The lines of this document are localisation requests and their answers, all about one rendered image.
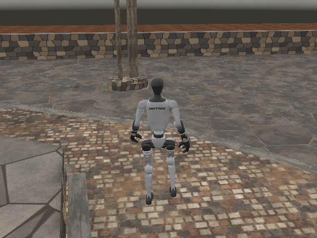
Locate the left robot upper arm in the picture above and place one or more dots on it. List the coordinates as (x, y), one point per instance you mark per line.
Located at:
(139, 113)

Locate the right robot hand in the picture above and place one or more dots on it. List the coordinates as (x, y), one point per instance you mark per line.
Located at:
(186, 145)

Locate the left robot foot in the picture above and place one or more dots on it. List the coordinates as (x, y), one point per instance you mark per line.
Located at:
(149, 200)

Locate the left robot forearm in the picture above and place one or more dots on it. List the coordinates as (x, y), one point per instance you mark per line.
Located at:
(134, 129)

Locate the left robot hand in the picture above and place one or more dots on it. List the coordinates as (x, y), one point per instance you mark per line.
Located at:
(133, 139)

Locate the left robot thigh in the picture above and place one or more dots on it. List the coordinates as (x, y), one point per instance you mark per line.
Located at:
(147, 152)

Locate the right robot forearm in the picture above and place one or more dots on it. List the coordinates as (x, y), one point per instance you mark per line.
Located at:
(182, 132)

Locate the right robot upper arm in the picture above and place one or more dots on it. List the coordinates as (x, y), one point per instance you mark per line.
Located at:
(175, 111)

